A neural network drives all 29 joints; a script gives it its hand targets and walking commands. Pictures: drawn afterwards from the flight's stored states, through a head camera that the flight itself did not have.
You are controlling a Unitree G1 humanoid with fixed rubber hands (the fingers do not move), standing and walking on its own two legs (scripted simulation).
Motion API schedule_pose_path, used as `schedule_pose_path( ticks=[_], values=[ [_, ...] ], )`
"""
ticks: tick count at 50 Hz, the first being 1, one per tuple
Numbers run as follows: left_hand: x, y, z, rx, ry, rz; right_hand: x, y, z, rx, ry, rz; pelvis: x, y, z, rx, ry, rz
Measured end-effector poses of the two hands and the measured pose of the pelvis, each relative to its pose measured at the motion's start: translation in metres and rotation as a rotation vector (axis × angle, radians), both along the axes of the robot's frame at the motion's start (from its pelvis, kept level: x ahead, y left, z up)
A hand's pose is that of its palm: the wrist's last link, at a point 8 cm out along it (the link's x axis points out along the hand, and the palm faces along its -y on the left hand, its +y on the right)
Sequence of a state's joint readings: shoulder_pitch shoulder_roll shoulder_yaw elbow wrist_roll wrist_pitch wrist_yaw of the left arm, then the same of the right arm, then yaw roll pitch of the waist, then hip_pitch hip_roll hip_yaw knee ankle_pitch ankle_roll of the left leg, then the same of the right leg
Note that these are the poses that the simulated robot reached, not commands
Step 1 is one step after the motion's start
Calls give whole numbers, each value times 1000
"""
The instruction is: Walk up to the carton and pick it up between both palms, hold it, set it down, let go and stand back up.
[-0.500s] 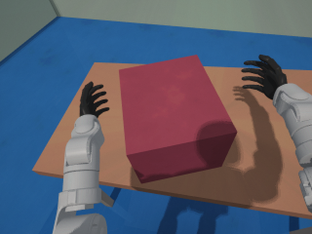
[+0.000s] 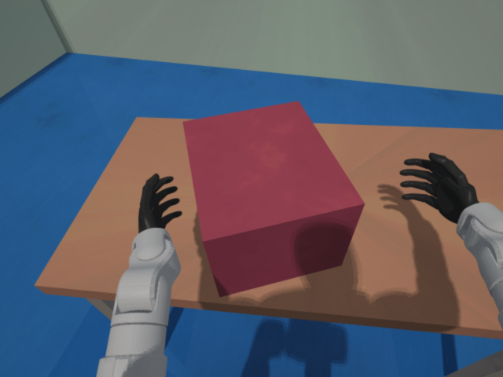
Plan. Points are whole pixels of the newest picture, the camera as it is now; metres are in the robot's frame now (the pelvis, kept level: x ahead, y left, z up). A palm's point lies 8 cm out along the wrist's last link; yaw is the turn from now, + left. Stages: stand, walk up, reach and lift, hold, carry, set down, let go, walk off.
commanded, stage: set down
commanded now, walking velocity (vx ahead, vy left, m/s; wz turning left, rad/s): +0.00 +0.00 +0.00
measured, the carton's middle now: (261, 193) +0.47 +0.07 +0.01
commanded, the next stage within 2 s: none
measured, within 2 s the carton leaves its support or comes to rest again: neither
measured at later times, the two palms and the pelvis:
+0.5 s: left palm (152, 262) +0.27 +0.21 +0.06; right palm (463, 263) +0.32 -0.26 +0.03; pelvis +0.04 +0.01 +0.01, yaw +0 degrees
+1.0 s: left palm (157, 314) +0.21 +0.20 +0.02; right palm (494, 321) +0.25 -0.28 +0.01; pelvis +0.03 +0.00 +0.00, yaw +1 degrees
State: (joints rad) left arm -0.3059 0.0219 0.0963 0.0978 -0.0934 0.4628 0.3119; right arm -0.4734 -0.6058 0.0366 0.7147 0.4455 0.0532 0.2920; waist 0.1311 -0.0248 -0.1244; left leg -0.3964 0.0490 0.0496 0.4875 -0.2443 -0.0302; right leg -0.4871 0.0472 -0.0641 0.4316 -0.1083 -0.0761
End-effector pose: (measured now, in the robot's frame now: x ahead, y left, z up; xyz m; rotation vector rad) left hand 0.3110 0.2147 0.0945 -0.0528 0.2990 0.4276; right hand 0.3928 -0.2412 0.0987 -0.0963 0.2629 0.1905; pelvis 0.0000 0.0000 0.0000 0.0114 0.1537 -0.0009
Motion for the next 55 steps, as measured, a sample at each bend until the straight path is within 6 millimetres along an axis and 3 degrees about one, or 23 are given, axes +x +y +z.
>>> schedule_pose_path(
  ticks=[5,9,16,19,24,28,31,34,38,43,46,49,55],
  values=[
    [12,6,7,-7,71,20,26,7,20,3,34,3,3,0,3,1,-27,2],
    [0,10,-5,-15,76,38,26,11,0,-8,82,11,14,1,7,-9,-48,28],
    [-55,17,-49,17,129,66,-27,-5,-63,-23,128,-33,35,5,8,-29,-45,59],
    [-66,16,-57,25,141,65,-51,-12,-78,-19,130,-50,39,8,6,-34,-29,53],
    [-48,2,-39,23,41,-4,-70,-17,-69,-15,67,-49,39,13,5,-34,-21,22],
    [-22,-8,-19,26,-41,-49,-66,-20,-49,-17,23,-42,37,15,6,-30,-39,-11],
    [-14,-12,-14,19,-43,-55,-63,-25,-41,-25,35,-45,38,16,7,-29,-64,-23],
    [-21,-12,-22,6,-1,-33,-65,-31,-42,-35,73,-56,39,15,8,-30,-90,-23],
    [-48,-9,-45,-9,66,13,-77,-38,-51,-47,108,-69,39,13,7,-32,-104,-4],
    [-90,-9,-70,-5,109,52,-107,-42,-66,-54,108,-71,38,8,4,-32,-105,23],
    [-104,-11,-75,-2,99,59,-127,-42,-75,-49,108,-76,34,6,2,-30,-104,29],
    [-105,-16,-75,-5,64,49,-142,-43,-83,-41,121,-79,29,5,-1,-25,-103,28],
    [-85,-31,-63,6,-9,-26,-156,-45,-88,-20,109,-85,22,4,-4,-14,-113,10]
  ],
)
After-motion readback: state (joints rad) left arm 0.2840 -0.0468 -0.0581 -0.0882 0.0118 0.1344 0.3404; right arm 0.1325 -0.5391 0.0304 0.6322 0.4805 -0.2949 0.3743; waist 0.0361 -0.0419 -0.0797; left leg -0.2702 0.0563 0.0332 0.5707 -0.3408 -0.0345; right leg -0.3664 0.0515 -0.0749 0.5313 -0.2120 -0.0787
